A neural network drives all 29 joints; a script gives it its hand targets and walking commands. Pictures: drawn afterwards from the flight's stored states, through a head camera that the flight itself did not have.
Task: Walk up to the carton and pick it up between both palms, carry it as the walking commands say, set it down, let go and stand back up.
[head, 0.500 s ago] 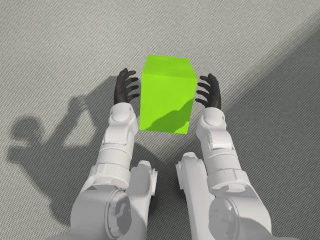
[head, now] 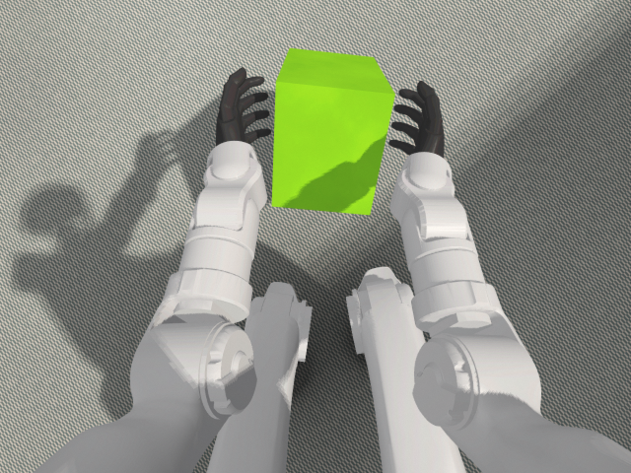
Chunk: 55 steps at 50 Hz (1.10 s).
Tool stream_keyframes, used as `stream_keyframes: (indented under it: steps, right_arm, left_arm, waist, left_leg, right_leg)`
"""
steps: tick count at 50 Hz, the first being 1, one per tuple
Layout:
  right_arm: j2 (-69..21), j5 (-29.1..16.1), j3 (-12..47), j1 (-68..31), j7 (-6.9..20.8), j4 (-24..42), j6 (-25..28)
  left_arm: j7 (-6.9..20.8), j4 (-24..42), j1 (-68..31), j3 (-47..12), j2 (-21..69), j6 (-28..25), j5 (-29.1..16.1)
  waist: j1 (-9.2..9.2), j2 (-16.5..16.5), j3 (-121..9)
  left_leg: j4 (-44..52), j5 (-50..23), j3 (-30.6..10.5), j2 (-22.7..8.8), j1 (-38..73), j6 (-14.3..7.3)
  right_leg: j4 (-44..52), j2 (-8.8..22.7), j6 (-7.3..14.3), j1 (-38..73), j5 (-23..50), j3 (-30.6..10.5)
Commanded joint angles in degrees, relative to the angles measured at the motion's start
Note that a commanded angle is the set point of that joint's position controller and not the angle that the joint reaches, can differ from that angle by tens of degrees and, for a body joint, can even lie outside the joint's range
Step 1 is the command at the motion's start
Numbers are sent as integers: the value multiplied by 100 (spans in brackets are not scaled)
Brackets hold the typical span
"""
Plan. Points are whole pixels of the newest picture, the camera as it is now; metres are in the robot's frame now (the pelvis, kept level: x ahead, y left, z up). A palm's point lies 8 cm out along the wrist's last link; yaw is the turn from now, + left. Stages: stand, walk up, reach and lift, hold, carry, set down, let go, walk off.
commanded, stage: set down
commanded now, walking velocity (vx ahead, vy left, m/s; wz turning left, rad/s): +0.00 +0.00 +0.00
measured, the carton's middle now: (326, 125) +0.55 -0.03 -0.24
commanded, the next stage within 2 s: none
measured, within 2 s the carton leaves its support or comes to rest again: neither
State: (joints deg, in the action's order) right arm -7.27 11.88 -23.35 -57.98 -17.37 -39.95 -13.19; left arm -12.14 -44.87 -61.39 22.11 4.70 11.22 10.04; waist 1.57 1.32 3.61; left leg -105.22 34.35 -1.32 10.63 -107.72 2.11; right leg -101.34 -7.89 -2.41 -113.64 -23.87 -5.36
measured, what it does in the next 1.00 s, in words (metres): lowers itself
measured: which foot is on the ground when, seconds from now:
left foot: down 0.00-1.00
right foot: down 0.00-1.00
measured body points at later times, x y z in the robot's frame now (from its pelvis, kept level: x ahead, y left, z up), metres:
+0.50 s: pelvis +0.00 +0.00 -0.06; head +0.33 -0.03 +0.24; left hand +0.53 +0.08 -0.19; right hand +0.49 -0.14 -0.21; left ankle +0.09 +0.11 -0.45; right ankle +0.14 -0.11 -0.45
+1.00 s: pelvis +0.00 +0.02 -0.09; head +0.34 +0.00 +0.20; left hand +0.56 +0.10 -0.22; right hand +0.53 -0.13 -0.22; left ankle +0.09 +0.11 -0.45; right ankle +0.14 -0.11 -0.45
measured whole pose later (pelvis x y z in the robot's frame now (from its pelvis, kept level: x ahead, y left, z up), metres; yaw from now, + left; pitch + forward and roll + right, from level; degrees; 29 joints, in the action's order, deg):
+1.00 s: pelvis +0.00 +0.02 -0.09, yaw +1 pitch +39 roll +0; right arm -2.7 18.4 -33.2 -74.7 -6.5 -46.1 -10.8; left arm -6.8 -53.2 -78.9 27.2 -2.3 10.8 14.1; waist 2.7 2.9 10.7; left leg -122.0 35.4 -0.5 13.6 -125.6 1.7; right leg -116.2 -6.3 -4.1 -129.5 -25.7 -3.5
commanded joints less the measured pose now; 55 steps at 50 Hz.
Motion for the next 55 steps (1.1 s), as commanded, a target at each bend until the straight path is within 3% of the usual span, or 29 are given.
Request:
stream_keyframes:
  steps: [1,3,5,8,9,10,11,13,14,18,23,25,26,27,28,30,32,35,36,39,44,46,52,55]
  right_arm:
    - [-5215,-480,3044,-4331,1633,0,234]
    - [-5310,-459,3043,-4320,1627,96,230]
    - [-5217,-492,3041,-4493,1620,48,221]
    - [-5275,-606,3220,-4641,1662,170,252]
    - [-5223,-627,3137,-4580,1667,72,245]
    - [-5289,-623,3220,-4541,1678,164,251]
    - [-5287,-628,3144,-4451,1667,-105,239]
    - [-5265,-687,3284,-4641,1689,204,260]
    - [-5221,-710,3268,-4696,1680,130,256]
    - [-5104,-815,3314,-4897,1683,283,268]
    - [-4816,-761,3245,-5204,1700,160,264]
    - [-4891,-842,3285,-5268,1695,426,268]
    - [-4797,-807,3200,-5409,1685,148,252]
    - [-4805,-905,3224,-5434,1684,400,272]
    - [-4731,-812,3243,-5359,1671,225,243]
    - [-4680,-645,2973,-5181,1702,-116,176]
    - [-4485,-367,2479,-4955,1746,-667,85]
    - [-4247,-160,2036,-4973,1864,-842,114]
    - [-4062,-29,1721,-4836,1888,-976,118]
    - [-3802,155,1425,-4556,1995,-1207,110]
    - [-3495,489,926,-4091,2108,-1546,110]
    - [-3467,462,887,-4053,2158,-1477,151]
    - [-3056,642,606,-3765,2329,-1618,87]
    - [-2910,783,300,-3513,2415,-1730,83]
  left_arm:
    - [1585,-142,-3995,-2899,5217,-77,-503]
    - [1604,-45,-4051,-2896,5194,-109,-576]
    - [1636,-265,-4029,-2763,5124,-94,-510]
    - [1623,-232,-4045,-2843,5144,-91,-585]
    - [1631,-219,-4065,-2835,5093,-105,-554]
    - [1617,63,-4183,-2950,5152,-134,-652]
    - [1620,-345,-4081,-2849,5125,-105,-639]
    - [1587,27,-4273,-3025,5148,-131,-718]
    - [1579,-192,-4184,-2954,5098,-120,-692]
    - [1572,-96,-4251,-3056,5058,-114,-725]
    - [1605,-513,-4283,-2938,5032,-21,-682]
    - [1599,-174,-4485,-3044,5069,-44,-783]
    - [1602,-577,-4495,-2927,4997,-25,-752]
    - [1598,-279,-4522,-3021,5026,-31,-834]
    - [1617,-358,-4572,-3018,5013,-17,-804]
    - [1647,-753,-4444,-2737,4858,53,-586]
    - [1727,-1232,-4322,-2246,4626,106,-317]
    - [1806,-1330,-4528,-1937,4521,90,-175]
    - [1802,-1614,-4315,-1667,4309,152,60]
    - [1850,-1727,-4115,-1447,4303,149,134]
    - [1866,-1716,-4193,-1421,4215,132,83]
    - [1813,-1619,-4237,-1558,4113,111,62]
    - [1700,-1953,-3826,-1291,3827,158,355]
    - [1659,-2008,-3614,-1284,3899,197,413]
  waist:
    - [32,-118,-6725]
    - [141,-289,-6785]
    - [17,-232,-6722]
    - [-12,-328,-7009]
    - [-22,-182,-6995]
    - [29,-303,-7360]
    - [1,-304,-6899]
    - [44,-257,-7359]
    - [-26,-333,-7199]
    - [-16,-225,-7307]
    - [99,-244,-7012]
    - [134,-158,-7431]
    - [88,-239,-7073]
    - [86,-124,-7394]
    - [185,-205,-7475]
    - [124,-148,-6658]
    - [221,-97,-5537]
    - [247,58,-5099]
    - [175,243,-4945]
    - [276,275,-4604]
    - [591,433,-4397]
    - [561,611,-4475]
    - [536,664,-4095]
    - [673,811,-4262]
  left_leg:
    - [1016,-898,95,260,1673,-99]
    - [954,-1059,75,266,1595,-126]
    - [796,-1022,150,248,1319,-112]
    - [661,-1297,100,274,1362,-121]
    - [597,-1372,131,234,1273,-114]
    - [563,-1484,113,240,1425,-92]
    - [511,-1265,130,239,1123,-128]
    - [449,-1590,140,258,1348,-92]
    - [386,-1456,100,243,1195,-113]
    - [256,-1538,101,218,1112,-97]
    - [34,-1259,84,214,782,-97]
    - [-56,-1463,108,195,967,-92]
    - [-87,-1301,90,206,791,-114]
    - [-134,-1457,109,192,984,-106]
    - [-190,-1354,122,203,799,-85]
    - [-108,-902,161,191,543,-130]
    - [-152,-399,208,190,1,-176]
    - [-195,-361,180,196,-315,-143]
    - [-139,-347,240,207,-188,-159]
    - [-110,-399,175,174,-231,-156]
    - [-157,-286,171,186,-339,-106]
    - [-104,-414,148,173,-128,-85]
    - [-36,-276,-31,141,57,-111]
    - [32,-345,-154,124,297,-98]
  right_leg:
    - [457,-319,44,4837,893,521]
    - [383,-313,25,4884,1160,556]
    - [290,-288,8,4795,1219,472]
    - [81,-286,-5,4816,1545,540]
    - [6,-284,5,4727,1629,518]
    - [-17,-282,31,4883,1748,510]
    - [-23,-252,18,4755,1589,491]
    - [-133,-275,28,4884,1954,525]
    - [-237,-258,12,4699,1793,549]
    - [-432,-272,22,4508,1828,606]
    - [-536,-233,48,4216,1526,592]
    - [-627,-253,50,4409,1738,608]
    - [-690,-215,29,4136,1569,630]
    - [-755,-230,33,4199,1656,632]
    - [-758,-223,49,4361,1620,655]
    - [-719,-198,65,3917,1122,700]
    - [-651,-203,98,3388,452,681]
    - [-736,-213,130,2948,333,692]
    - [-705,-261,169,2871,216,749]
    - [-811,-239,201,2406,212,829]
    - [-875,-210,281,2320,182,854]
    - [-916,-200,290,2145,356,868]
    - [-971,-114,261,1602,109,946]
    - [-1051,-91,263,1444,217,1000]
